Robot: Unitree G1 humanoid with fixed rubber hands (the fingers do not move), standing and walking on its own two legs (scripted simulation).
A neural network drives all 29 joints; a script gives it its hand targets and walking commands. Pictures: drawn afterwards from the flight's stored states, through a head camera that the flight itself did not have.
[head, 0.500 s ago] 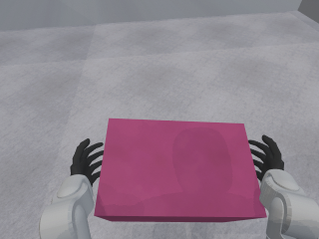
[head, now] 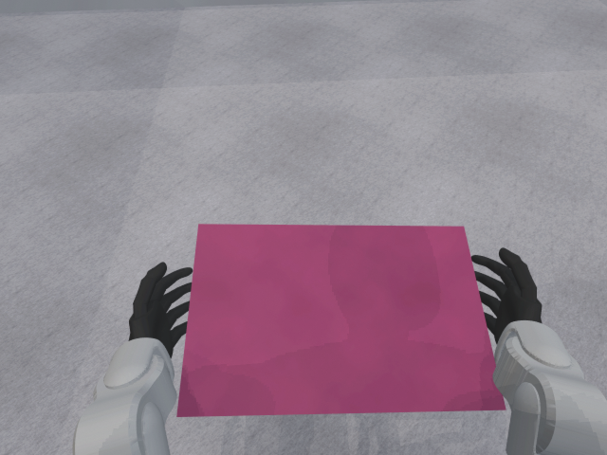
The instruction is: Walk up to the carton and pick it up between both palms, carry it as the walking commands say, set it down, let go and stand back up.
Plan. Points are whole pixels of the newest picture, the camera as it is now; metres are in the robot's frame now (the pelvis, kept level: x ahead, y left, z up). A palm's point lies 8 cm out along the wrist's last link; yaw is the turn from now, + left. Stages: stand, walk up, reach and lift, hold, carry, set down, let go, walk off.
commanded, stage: carry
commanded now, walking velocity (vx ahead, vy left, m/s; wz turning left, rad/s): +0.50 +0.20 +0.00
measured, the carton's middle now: (326, 328) +0.27 -0.02 +0.02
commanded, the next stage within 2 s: none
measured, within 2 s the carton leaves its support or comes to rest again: neither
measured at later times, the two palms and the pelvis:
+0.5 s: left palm (139, 177) +0.47 +0.23 +0.10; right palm (396, 141) +0.53 -0.14 +0.09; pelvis +0.27 +0.03 +0.02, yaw +3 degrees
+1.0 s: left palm (146, 87) +0.71 +0.27 +0.09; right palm (357, 75) +0.71 -0.11 +0.10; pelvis +0.46 +0.09 +0.01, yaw +0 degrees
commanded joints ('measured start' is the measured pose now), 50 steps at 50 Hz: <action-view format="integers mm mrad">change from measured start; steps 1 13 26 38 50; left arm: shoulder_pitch -424 -440 -461 -513 -501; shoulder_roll -313 -671 -698 -688 -572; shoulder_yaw -536 -824 -890 -727 -701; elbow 387 -89 -157 103 139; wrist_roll -76 -317 -409 -289 -248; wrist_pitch -49 1 48 -19 -10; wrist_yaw -109 -117 -148 -164 -137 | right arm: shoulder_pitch -353 -485 -369 -439 -399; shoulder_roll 379 681 756 731 611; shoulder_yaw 554 920 838 758 727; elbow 508 -151 -62 154 190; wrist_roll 132 369 289 268 244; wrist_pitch -48 13 35 -31 -15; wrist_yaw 226 220 185 254 226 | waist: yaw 3 93 71 34 33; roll -16 -239 -198 178 32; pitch -363 -384 -222 -462 -379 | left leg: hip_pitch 215 -149 37 198 182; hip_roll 43 44 -64 316 187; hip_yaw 12 79 189 -128 -23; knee -305 375 -232 -313 -138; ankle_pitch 632 428 499 783 862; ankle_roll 28 -22 1 189 31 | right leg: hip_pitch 122 441 166 -38 50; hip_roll -144 -259 -123 27 -69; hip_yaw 61 504 -22 118 155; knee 199 -251 -143 20 -58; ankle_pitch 1380 836 1272 98 857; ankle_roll -13 -176 -5 22 -19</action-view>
